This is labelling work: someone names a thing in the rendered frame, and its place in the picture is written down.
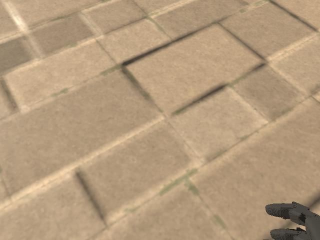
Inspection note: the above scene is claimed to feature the robot right hand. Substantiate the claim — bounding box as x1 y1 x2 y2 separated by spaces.
263 201 320 240

